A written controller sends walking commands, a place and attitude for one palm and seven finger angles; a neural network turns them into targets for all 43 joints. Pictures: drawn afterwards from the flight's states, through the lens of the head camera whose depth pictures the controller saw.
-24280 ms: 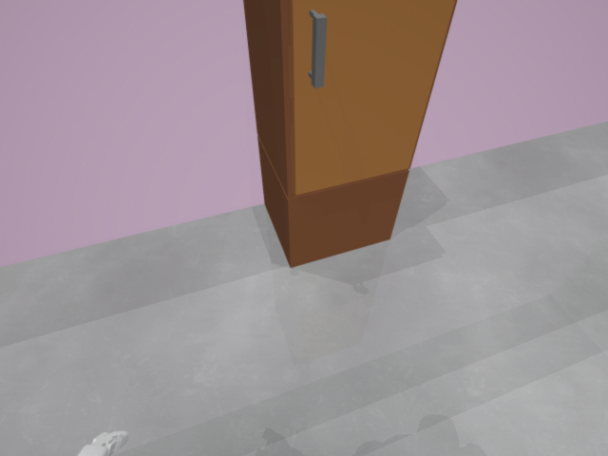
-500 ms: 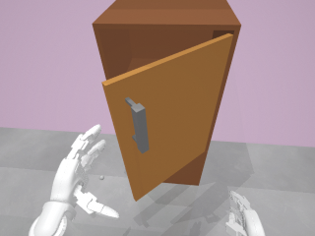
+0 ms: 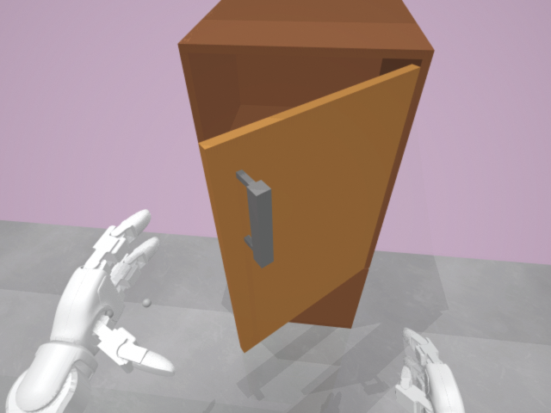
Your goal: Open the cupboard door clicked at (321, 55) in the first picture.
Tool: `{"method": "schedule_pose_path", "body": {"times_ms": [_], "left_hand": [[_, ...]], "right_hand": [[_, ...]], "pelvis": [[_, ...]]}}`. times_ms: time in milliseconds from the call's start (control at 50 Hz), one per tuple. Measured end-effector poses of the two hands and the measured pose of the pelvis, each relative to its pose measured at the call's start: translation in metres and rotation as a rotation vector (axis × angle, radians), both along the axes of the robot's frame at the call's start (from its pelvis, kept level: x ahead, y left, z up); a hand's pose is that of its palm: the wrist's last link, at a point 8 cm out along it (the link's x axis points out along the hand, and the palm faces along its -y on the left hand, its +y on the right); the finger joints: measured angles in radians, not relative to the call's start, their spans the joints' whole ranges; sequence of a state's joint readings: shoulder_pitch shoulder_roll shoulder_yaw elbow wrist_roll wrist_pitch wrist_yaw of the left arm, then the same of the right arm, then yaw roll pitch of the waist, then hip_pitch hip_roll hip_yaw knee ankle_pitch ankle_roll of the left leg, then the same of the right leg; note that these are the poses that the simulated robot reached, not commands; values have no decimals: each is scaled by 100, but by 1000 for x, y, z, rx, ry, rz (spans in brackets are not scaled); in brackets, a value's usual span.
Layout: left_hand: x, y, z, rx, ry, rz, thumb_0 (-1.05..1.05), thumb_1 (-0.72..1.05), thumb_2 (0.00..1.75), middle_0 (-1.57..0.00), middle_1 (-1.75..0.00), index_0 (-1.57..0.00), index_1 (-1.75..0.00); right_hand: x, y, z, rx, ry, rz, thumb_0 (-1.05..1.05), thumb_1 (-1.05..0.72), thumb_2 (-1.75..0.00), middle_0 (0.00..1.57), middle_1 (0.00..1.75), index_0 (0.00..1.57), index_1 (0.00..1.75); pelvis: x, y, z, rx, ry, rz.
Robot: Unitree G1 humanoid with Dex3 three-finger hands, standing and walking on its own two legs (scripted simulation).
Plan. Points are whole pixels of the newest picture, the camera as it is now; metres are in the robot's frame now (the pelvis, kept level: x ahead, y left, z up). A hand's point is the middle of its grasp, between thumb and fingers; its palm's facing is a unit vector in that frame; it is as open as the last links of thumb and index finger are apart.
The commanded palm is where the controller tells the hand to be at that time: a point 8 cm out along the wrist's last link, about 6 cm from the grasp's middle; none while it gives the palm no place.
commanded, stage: draw the hand back to the body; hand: left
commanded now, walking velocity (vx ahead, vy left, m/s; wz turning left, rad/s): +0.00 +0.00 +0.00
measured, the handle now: (253, 219) +0.35 +0.08 +0.12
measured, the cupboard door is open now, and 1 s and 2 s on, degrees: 43 43 43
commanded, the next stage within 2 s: step back with the hand held close in 1.08 s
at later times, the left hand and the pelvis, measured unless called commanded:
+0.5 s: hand (89, 282) +0.21 +0.25 +0.15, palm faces +0.38 -0.84 -0.38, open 11.5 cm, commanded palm +0.16 +0.29 +0.17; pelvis +0.01 +0.01 +0.01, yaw -1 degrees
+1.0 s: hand (79, 271) +0.22 +0.26 +0.16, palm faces +0.44 -0.81 -0.40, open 7.5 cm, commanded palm +0.16 +0.30 +0.18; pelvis +0.02 +0.01 +0.01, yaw -1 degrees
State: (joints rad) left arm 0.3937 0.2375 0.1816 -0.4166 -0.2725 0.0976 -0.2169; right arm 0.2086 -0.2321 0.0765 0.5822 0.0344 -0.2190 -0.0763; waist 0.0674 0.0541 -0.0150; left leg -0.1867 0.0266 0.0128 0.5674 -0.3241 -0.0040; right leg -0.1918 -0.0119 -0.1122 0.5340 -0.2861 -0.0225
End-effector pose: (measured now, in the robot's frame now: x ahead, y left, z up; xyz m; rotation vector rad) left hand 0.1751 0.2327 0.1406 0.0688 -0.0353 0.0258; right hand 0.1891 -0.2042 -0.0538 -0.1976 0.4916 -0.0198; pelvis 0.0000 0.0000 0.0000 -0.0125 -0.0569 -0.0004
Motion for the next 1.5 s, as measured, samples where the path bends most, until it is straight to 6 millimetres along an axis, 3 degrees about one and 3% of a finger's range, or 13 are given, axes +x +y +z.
{"method": "schedule_pose_path", "body": {"times_ms": [120,240,460,680,840,1040,1280,1500], "left_hand": [[-11,17,9,178,-33,177,-1,-37,36,-16,-30,-16,-30],[-19,26,15,257,-67,268,-1,-19,43,-17,-30,-17,-30],[-11,48,30,350,-105,336,0,18,59,-19,-30,-18,-30],[-4,70,32,381,-91,408,0,56,76,-20,-30,-20,-30],[-3,74,41,395,-114,436,1,79,86,-21,-30,-21,-30],[-1,66,35,385,-89,415,1,88,89,-21,-30,-21,-30],[-6,67,50,426,-148,419,1,89,90,-22,-30,-21,-30],[-18,63,30,494,-33,266,1,89,90,-21,-30,-21,-30]], "right_hand": [[1,7,4,-23,6,17,1,-90,-90,21,30,20,30],[-6,11,-4,-36,80,22,1,-90,-90,21,30,20,30],[-13,8,-16,-30,172,-25,1,-90,-90,21,30,20,30],[-3,-5,-14,-48,189,-60,1,-90,-90,21,30,20,30],[6,-8,-12,-48,181,-57,1,-90,-90,21,30,20,30],[6,-7,-13,-33,186,-53,1,-90,-90,21,30,20,30],[-3,-11,-14,-26,196,-56,1,-90,-90,21,30,20,30],[-36,-27,-15,-67,251,-166,1,-90,-90,21,30,20,30]], "pelvis": [[-1,3,3,-2,-11,-1],[0,8,7,-2,-20,-4],[8,12,11,2,-30,-17],[15,10,12,0,-25,-25],[19,9,13,0,-21,-22],[19,5,13,1,-19,-23],[11,1,12,-4,-6,-14],[-16,13,8,0,63,-33]]}}
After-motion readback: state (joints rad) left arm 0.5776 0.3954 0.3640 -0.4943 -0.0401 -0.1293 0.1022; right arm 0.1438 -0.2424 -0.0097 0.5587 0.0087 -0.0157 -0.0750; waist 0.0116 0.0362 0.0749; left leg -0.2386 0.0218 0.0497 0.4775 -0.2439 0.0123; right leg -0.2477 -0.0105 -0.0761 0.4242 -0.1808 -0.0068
